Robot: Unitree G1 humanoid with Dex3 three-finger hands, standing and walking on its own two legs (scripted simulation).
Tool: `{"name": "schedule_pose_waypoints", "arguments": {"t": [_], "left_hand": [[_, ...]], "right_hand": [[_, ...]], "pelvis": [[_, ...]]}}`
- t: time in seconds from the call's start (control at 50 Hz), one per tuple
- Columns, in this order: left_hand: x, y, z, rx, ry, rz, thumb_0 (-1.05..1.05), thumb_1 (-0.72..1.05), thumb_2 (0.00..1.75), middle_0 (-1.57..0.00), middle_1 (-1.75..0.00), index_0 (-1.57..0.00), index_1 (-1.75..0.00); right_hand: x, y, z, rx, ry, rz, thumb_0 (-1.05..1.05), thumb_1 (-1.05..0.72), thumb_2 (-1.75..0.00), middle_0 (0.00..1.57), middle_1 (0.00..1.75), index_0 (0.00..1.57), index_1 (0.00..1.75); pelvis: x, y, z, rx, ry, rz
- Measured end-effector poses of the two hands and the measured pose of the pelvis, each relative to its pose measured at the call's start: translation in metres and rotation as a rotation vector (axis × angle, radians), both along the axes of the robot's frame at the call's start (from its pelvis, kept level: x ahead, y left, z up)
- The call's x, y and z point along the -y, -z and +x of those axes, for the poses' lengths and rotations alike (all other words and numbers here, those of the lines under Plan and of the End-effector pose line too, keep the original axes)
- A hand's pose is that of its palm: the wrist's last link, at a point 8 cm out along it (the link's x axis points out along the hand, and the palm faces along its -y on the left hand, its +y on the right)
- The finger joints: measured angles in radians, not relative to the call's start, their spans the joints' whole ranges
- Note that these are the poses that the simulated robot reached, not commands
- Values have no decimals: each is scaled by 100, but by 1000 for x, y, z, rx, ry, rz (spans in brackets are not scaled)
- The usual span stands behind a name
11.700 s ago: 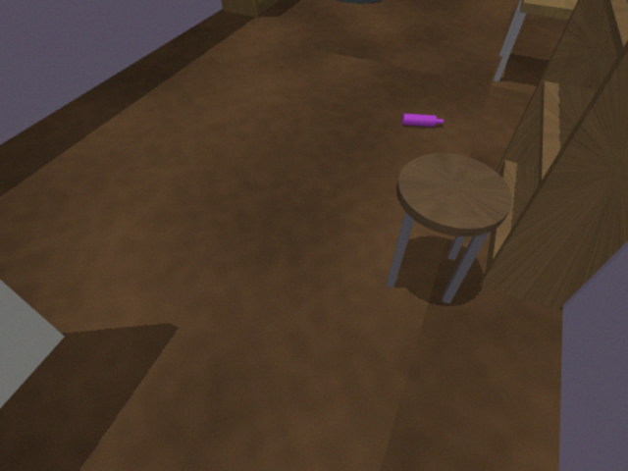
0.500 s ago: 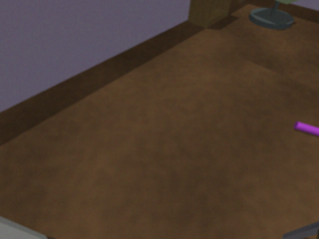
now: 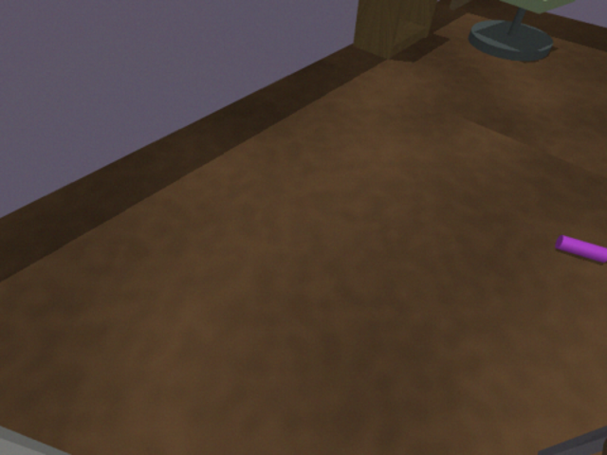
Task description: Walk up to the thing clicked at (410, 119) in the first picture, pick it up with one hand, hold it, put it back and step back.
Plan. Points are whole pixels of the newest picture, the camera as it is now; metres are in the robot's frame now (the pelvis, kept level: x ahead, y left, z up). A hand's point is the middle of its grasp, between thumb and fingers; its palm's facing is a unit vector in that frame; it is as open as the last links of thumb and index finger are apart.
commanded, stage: stand
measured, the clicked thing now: (587, 250) +0.98 -1.26 -0.75
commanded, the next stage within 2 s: walk up in 1.36 s
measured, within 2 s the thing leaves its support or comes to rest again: neither
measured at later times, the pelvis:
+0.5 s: pelvis +0.00 +0.00 +0.00, yaw +0 degrees
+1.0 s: pelvis +0.00 +0.01 +0.00, yaw +0 degrees
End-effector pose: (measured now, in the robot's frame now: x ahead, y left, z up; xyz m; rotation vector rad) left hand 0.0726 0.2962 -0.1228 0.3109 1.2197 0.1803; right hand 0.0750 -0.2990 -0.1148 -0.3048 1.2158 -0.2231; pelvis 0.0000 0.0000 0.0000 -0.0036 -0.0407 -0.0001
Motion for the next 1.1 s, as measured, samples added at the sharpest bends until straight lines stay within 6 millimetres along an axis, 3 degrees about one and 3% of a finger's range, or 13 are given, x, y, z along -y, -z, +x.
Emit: {"name": "schedule_pose_waypoints", "arguments": {"t": [0.46, 1.1], "left_hand": [[-5, 3, -16, -41, -2, 1, 0, 90, 90, -20, -30, -20, -30], [-10, 3, -12, -31, -6, 1, 0, 90, 90, -20, -30, -20, -30]], "right_hand": [[-3, 0, -7, -25, 5, 0, 0, -91, -89, 20, 30, 20, 29], [-8, 0, -1, -18, -5, -3, 0, -91, -89, 20, 30, 20, 29]], "pelvis": [[-4, 0, -1, -5, 0, 0], [-8, 0, 3, -6, -8, 1]]}}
